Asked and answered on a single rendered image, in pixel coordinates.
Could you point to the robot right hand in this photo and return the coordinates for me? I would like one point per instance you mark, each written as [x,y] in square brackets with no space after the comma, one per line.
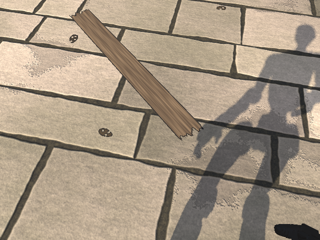
[297,232]

